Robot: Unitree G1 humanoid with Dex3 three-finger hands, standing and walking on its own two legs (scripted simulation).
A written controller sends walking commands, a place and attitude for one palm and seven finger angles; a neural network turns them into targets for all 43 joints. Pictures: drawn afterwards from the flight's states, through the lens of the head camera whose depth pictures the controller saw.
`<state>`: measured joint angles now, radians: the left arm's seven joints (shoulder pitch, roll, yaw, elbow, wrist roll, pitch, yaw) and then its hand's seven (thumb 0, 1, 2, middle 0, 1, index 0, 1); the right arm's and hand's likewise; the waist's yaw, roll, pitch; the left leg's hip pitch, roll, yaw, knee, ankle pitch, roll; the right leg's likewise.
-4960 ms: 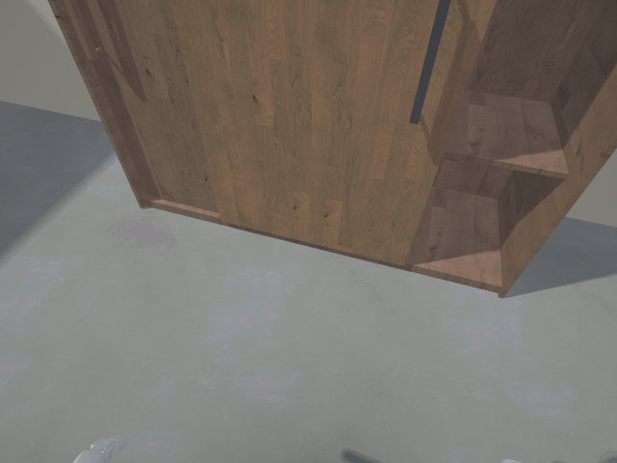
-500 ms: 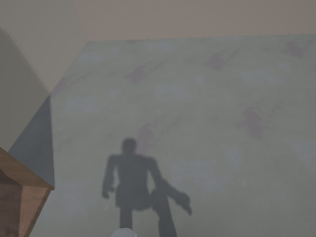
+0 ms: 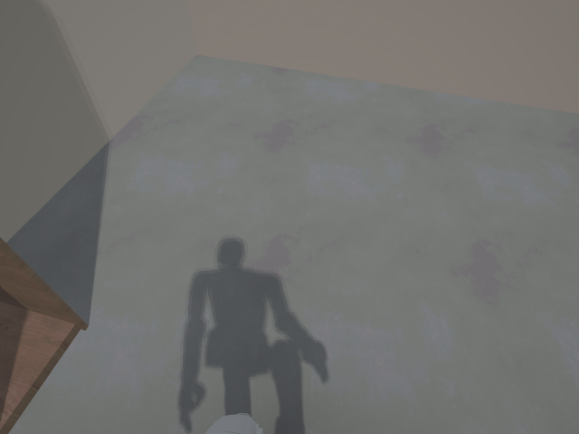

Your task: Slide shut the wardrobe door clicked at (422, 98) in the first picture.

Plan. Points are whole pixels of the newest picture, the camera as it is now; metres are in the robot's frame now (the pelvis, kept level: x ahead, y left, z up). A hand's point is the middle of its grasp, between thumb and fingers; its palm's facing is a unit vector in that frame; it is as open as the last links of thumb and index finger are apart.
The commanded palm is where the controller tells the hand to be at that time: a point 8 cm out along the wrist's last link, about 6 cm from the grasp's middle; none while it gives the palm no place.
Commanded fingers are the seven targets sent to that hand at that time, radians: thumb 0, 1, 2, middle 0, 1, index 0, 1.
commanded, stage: turn to face it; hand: left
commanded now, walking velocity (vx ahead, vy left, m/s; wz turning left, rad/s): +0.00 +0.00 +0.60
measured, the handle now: out of the picture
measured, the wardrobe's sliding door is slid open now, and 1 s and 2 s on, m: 0.37 0.37 0.37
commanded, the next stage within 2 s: none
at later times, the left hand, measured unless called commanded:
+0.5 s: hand out of the picture +0.13 +0.28 -0.15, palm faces +0.29 -0.93 -0.21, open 7.4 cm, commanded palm none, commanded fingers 0.00 0.90 0.90 -0.20 -0.30 -0.20 -0.30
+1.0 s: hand out of the picture +0.02 +0.20 -0.13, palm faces +0.55 -0.77 -0.31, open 7.4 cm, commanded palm none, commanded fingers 0.00 0.90 0.90 -0.20 -0.30 -0.20 -0.30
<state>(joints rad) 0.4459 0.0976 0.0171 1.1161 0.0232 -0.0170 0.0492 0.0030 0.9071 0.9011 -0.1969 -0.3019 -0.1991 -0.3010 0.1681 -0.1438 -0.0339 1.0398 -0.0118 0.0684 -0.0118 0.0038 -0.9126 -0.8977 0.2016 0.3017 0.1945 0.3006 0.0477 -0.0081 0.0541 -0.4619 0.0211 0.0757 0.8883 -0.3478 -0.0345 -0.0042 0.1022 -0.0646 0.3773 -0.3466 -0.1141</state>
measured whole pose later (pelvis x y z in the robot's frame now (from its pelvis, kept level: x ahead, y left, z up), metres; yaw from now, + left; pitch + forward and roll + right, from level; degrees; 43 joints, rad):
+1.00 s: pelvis +0.06 -0.02 +0.01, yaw +36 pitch -2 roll +2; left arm 0.20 0.20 0.03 0.89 0.01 0.02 0.03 0.00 0.91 0.90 -0.20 -0.30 -0.20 -0.30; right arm 0.24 -0.28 -0.11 0.94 -0.03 0.08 0.02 0.00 -0.91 -0.90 0.20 0.30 0.19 0.30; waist -0.04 0.04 0.07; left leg -0.54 -0.01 -0.04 1.21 -0.36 -0.08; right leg -0.15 -0.06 -0.10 0.47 -0.30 -0.02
